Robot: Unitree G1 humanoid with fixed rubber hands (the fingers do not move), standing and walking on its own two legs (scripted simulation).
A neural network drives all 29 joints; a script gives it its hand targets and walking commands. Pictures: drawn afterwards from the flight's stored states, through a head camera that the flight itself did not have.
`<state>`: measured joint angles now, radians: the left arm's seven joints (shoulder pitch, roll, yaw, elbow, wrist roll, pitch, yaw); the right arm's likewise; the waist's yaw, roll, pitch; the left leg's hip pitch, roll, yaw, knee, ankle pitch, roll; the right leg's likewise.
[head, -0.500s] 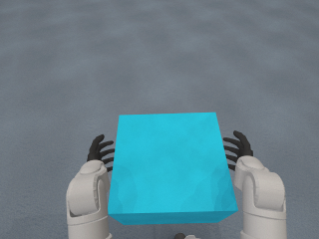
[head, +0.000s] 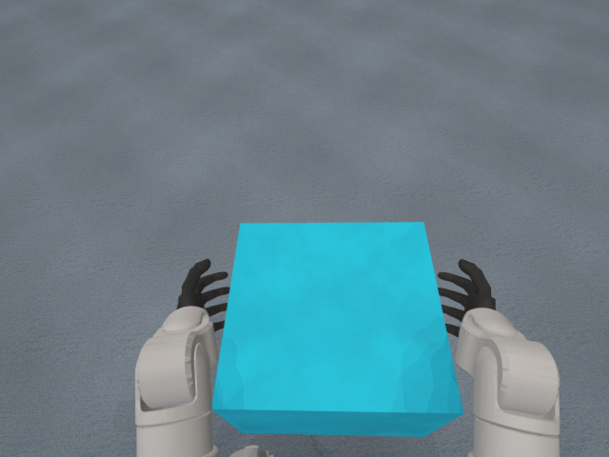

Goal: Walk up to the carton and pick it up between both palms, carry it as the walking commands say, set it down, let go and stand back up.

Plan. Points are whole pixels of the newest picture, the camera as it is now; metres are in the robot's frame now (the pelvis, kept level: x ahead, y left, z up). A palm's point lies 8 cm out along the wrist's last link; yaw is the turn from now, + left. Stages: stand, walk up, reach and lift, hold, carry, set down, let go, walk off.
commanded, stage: carry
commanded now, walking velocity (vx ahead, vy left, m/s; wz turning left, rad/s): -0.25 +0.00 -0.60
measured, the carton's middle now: (331, 329) +0.30 -0.02 -0.02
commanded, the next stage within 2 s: none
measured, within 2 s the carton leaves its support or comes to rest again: neither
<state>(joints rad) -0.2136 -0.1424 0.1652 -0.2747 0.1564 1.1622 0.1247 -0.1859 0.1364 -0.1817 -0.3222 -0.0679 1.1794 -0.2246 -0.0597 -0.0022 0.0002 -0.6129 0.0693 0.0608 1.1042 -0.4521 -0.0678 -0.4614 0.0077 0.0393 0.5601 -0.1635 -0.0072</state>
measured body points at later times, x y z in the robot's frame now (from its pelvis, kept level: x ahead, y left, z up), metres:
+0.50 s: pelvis -0.17 +0.01 +0.00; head -0.17 +0.02 +0.45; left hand +0.16 +0.10 +0.08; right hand +0.07 -0.23 +0.08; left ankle -0.06 +0.11 -0.73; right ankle -0.24 -0.10 -0.72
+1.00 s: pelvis -0.29 +0.03 +0.00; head -0.31 +0.05 +0.45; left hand +0.03 +0.10 +0.08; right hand -0.07 -0.22 +0.09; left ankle -0.22 +0.12 -0.73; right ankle -0.25 -0.11 -0.73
